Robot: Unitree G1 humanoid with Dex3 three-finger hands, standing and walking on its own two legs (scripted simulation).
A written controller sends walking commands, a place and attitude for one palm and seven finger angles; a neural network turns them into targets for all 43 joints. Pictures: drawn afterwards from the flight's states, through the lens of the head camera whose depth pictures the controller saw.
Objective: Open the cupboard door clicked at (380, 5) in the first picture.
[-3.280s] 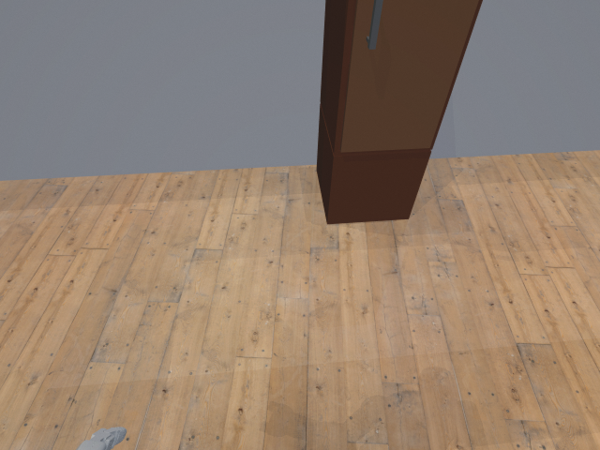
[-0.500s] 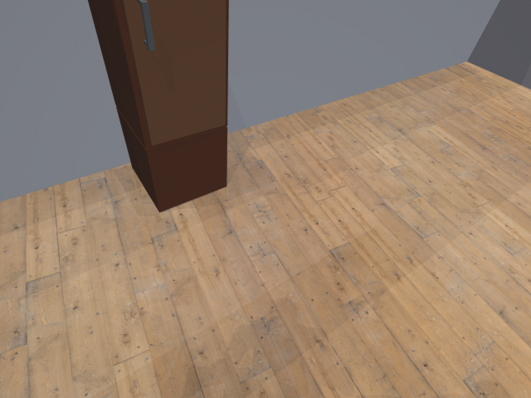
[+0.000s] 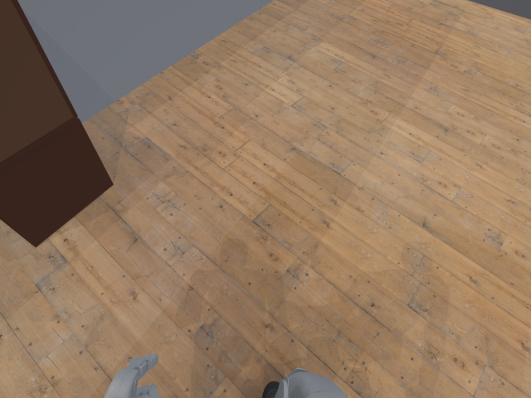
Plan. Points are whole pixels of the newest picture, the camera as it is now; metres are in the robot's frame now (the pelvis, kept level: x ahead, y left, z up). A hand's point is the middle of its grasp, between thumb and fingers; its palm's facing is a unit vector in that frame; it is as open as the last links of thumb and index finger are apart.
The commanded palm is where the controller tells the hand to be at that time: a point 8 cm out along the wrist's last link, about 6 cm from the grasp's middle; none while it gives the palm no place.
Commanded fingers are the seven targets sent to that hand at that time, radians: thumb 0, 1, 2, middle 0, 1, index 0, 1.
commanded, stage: walk to a spot facing it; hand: left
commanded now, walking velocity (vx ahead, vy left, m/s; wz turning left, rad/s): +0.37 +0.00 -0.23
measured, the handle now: out of the picture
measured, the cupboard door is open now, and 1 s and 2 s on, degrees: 0 0 0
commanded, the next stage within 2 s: turn to face it in 0.78 s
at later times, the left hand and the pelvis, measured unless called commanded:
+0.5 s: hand (126, 353) +0.21 +0.24 -0.16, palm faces -0.06 -0.99 -0.14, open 7.4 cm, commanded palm none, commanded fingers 0.00 0.90 0.90 -0.20 -0.30 -0.20 -0.30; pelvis +0.22 +0.05 +0.02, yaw -9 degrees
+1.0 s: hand (225, 180) +0.59 +0.09 -0.15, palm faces -0.39 -0.89 -0.24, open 7.4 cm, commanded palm none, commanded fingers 0.00 0.90 0.90 -0.20 -0.30 -0.20 -0.30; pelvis +0.41 -0.04 +0.00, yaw -23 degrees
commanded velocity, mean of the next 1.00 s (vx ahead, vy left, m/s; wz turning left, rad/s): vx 0.27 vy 0.00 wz -0.25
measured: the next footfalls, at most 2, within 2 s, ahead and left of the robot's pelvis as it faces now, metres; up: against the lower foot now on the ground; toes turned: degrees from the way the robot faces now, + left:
left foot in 0.40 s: +0.30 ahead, +0.15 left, +0.00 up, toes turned +3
right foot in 0.94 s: +0.51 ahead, -0.15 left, +0.00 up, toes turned -31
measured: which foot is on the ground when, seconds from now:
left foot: up 0.00-0.38, down 0.40-0.94, up 0.96-1.00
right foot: down 0.00-0.42, up 0.44-0.92, down 0.94-1.00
